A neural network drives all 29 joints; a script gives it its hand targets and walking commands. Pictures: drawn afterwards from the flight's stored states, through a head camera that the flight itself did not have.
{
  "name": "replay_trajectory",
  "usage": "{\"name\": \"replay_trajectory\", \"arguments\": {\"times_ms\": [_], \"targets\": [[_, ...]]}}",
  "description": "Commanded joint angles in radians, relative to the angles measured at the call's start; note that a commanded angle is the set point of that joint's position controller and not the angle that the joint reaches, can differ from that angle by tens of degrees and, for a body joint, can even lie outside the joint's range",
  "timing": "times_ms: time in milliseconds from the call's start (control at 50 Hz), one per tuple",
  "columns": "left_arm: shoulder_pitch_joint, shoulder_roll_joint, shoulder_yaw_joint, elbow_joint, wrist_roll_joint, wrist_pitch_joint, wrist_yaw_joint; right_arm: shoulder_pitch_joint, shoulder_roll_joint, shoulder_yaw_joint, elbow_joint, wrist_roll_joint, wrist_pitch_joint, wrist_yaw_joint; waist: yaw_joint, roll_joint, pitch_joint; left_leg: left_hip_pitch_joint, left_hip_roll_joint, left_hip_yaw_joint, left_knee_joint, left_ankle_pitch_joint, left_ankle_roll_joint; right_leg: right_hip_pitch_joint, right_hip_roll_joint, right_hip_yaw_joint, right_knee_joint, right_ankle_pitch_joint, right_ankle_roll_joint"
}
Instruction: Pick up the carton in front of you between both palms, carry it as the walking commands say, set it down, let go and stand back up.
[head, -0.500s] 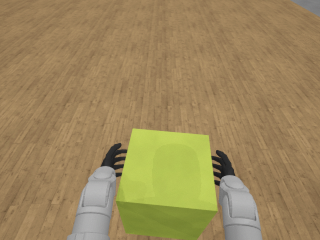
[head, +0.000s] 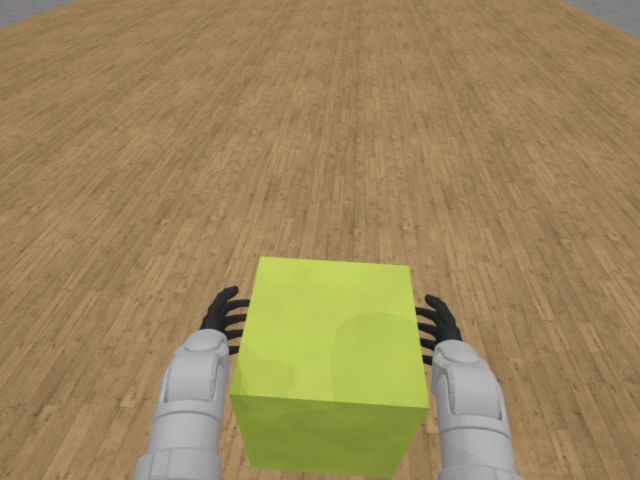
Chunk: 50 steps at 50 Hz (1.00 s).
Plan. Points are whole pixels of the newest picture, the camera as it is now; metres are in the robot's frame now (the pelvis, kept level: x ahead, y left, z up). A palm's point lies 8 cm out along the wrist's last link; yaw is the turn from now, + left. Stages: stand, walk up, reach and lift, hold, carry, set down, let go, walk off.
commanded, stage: hold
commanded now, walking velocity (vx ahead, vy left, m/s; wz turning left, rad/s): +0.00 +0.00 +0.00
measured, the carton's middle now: (327, 370) +0.31 +0.00 -0.04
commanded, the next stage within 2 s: set down in 0.18 s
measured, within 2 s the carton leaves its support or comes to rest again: neither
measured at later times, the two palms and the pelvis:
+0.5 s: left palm (233, 323) +0.34 +0.13 +0.02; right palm (445, 338) +0.33 -0.16 +0.02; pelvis +0.01 +0.00 -0.01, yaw +0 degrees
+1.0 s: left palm (258, 361) +0.40 +0.13 -0.17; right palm (420, 377) +0.38 -0.17 -0.18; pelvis -0.02 +0.02 -0.10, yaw +1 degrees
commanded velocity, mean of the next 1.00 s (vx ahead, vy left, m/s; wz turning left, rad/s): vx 0.00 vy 0.00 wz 0.00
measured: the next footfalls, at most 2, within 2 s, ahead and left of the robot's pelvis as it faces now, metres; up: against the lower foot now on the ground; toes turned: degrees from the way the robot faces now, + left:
none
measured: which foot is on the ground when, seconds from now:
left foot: down 0.00-1.00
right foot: down 0.00-1.00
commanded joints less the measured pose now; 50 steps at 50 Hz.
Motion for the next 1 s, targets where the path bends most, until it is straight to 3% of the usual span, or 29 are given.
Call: {"name": "replay_trajectory", "arguments": {"times_ms": [0, 260, 360, 420, 540, 600, 700, 760, 820, 880, 980], "targets": [[-0.477, -0.926, -0.475, -0.012, -0.228, -0.035, -0.234, -0.502, 0.930, 0.534, -0.020, 0.263, -0.039, 0.261, 0.012, -0.051, -0.224, -0.254, -0.086, -0.081, -0.120, -0.082, 0.056, 0.288, 0.054, 0.176, -0.059, -0.100, 0.027], [-0.538, -0.920, -0.432, 0.035, -0.210, -0.043, -0.240, -0.553, 0.934, 0.476, 0.042, 0.241, -0.045, 0.258, 0.006, -0.052, -0.219, -0.251, -0.091, -0.083, -0.102, -0.060, 0.053, 0.286, 0.038, 0.184, -0.057, -0.069, 0.027], [-0.657, -0.885, -0.316, 0.166, -0.135, -0.101, -0.239, -0.641, 0.896, 0.324, 0.183, 0.154, -0.096, 0.248, -0.022, -0.044, -0.163, -0.312, -0.097, -0.079, -0.055, -0.121, 0.055, 0.220, 0.043, 0.178, -0.016, -0.131, 0.012], [-0.713, -0.832, -0.213, 0.242, -0.061, -0.155, -0.214, -0.681, 0.818, 0.197, 0.246, 0.076, -0.144, 0.226, -0.043, -0.037, -0.127, -0.378, -0.105, -0.078, -0.009, -0.134, 0.055, 0.159, 0.053, 0.169, 0.032, -0.122, 0.004], [-0.651, -0.686, -0.081, 0.309, 0.038, -0.300, -0.161, -0.643, 0.648, 0.056, 0.290, -0.027, -0.299, 0.195, -0.052, -0.034, -0.180, -0.490, -0.127, -0.061, 0.098, -0.015, 0.045, -0.019, 0.085, 0.136, 0.166, 0.076, 0.010], [-0.638, -0.686, -0.124, 0.315, 0.018, -0.402, -0.148, -0.657, 0.642, 0.095, 0.286, -0.007, -0.403, 0.201, -0.044, -0.028, -0.295, -0.553, -0.141, -0.060, 0.169, 0.064, 0.031, -0.092, 0.099, 0.132, 0.256, 0.169, 0.018], [-0.715, -0.778, -0.306, 0.277, -0.070, -0.549, -0.120, -0.723, 0.714, 0.264, 0.272, 0.076, -0.547, 0.222, -0.058, -0.020, -0.630, -0.626, -0.155, -0.076, 0.317, 0.236, 0.006, -0.205, 0.115, 0.126, 0.425, 0.340, 0.023], [-0.765, -0.793, -0.430, 0.218, -0.129, -0.591, -0.101, -0.774, 0.725, 0.357, 0.234, 0.131, -0.597, 0.225, -0.074, -0.019, -0.882, -0.646, -0.153, -0.090, 0.419, 0.367, -0.011, -0.273, 0.119, 0.119, 0.532, 0.434, 0.029], [-0.793, -0.795, -0.495, 0.187, -0.165, -0.591, -0.077, -0.833, 0.720, 0.422, 0.192, 0.172, -0.603, 0.231, -0.081, -0.021, -1.044, -0.616, -0.150, -0.094, 0.504, 0.460, -0.027, -0.451, 0.132, 0.092, 0.598, 0.388, 0.048], [-0.849, -0.830, -0.511, 0.195, -0.175, -0.555, -0.079, -0.848, 0.738, 0.405, 0.207, 0.164, -0.569, 0.247, -0.106, 0.004, -1.059, -0.684, -0.159, -0.080, 0.547, 0.368, -0.043, -0.602, 0.141, 0.073, 0.632, 0.273, 0.047], [-0.954, -0.847, -0.455, 0.270, -0.164, -0.475, -0.146, -0.863, 0.798, 0.289, 0.295, 0.112, -0.482, 0.275, -0.147, 0.043, -0.950, -0.969, -0.175, -0.048, 0.599, 0.063, -0.030, -0.722, 0.138, 0.070, 0.684, 0.098, 0.034]]}}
